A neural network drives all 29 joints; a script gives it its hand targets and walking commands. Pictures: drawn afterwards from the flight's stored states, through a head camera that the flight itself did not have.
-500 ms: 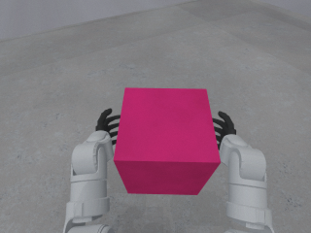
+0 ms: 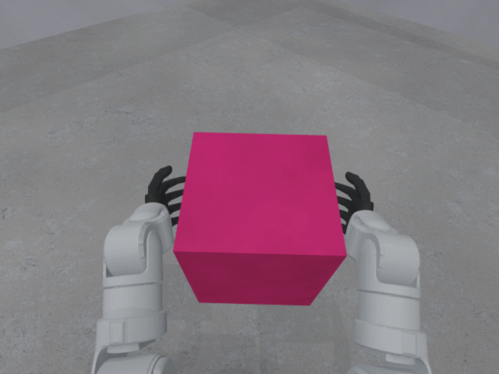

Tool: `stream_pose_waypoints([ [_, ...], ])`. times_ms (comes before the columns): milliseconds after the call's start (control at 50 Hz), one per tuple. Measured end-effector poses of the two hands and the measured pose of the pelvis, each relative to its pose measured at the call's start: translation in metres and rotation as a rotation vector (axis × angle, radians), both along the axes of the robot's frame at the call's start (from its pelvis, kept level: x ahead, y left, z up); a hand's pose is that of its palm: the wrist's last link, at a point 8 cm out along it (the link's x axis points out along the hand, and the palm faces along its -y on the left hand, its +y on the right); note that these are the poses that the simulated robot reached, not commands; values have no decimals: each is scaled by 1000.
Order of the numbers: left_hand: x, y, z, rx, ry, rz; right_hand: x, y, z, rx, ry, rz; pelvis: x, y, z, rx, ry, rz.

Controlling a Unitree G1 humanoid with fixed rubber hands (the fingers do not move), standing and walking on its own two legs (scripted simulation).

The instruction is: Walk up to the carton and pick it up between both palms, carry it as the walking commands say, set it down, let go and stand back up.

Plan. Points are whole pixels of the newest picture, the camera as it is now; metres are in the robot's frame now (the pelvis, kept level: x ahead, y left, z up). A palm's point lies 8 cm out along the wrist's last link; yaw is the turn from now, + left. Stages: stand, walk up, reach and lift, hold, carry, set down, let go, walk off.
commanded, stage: carry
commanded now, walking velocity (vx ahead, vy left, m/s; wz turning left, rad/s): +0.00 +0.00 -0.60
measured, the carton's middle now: (256, 226) +0.36 +0.03 +0.04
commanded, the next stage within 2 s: none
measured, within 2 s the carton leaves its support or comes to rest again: neither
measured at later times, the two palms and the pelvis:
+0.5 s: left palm (237, 248) +0.28 +0.05 +0.09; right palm (468, 313) +0.21 -0.24 +0.10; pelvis -0.08 -0.01 +0.00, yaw -17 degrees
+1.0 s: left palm (357, 307) +0.21 -0.11 +0.09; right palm out of the picture +0.04 -0.35 +0.10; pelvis -0.15 -0.03 +0.00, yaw -33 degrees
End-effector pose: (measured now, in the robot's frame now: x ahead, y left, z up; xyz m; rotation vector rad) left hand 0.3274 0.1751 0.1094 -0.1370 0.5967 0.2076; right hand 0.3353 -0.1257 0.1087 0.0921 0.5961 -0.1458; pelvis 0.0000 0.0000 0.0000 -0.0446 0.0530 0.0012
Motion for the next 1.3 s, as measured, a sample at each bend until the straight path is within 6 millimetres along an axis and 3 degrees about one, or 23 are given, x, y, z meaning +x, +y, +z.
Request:
stream_pose_waypoints([
  [80, 7, -45, -3, 22, -5, -67, -14, -45, -10, 5, -6, -57, -9, -19, -10, 4, 6, -48],
  [220, -9, -111, -20, 6, 48, -179, -63, -107, -21, 37, 43, -195, -32, -26, -3, 55, 15, -113],
  [300, -18, -126, -19, -20, 21, -215, -83, -120, -14, 26, 14, -242, -46, -24, -3, 62, 23, -160],
  [460, -41, -120, -19, -55, 4, -261, -121, -111, -5, -2, -4, -293, -71, -15, -5, 46, 4, -262],
  [540, -44, -130, -11, -41, 24, -304, -138, -117, -4, -5, 19, -325, -80, -17, 1, 16, -3, -320],
  [600, -44, -149, -2, -20, 9, -353, -151, -133, 0, -3, 8, -365, -89, -22, 1, 4, -1, -361],
  [680, -48, -191, 4, 9, -12, -424, -176, -167, -3, 0, -9, -427, -103, -35, -6, 9, 6, -420],
  [760, -68, -236, -6, 27, 19, -497, -215, -202, -16, 19, 20, -493, -117, -43, -9, 30, 7, -451],
  [840, -93, -267, -17, 21, 52, -564, -256, -223, -21, 47, 43, -578, -131, -40, -4, 55, 5, -493],
  [960, -113, -284, -19, -22, 26, -617, -291, -231, -13, 24, 10, -650, -149, -30, -4, 66, 14, -565],
  [1160, -133, -270, -10, -50, 27, -667, -327, -206, 0, -4, 10, -713, -169, -14, 1, 23, -1, -683],
  [1300, -152, -299, 5, -6, 1, -729, -360, -224, 1, 6, -1, -745, -192, -23, -2, 14, 1, -722],
])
